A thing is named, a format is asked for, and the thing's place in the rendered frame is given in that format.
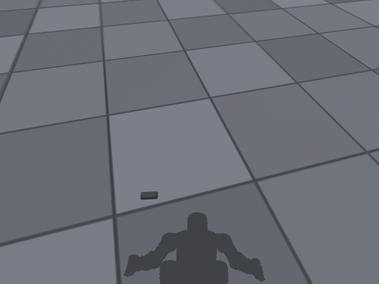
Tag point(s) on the small box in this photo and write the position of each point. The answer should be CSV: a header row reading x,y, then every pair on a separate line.
x,y
149,195

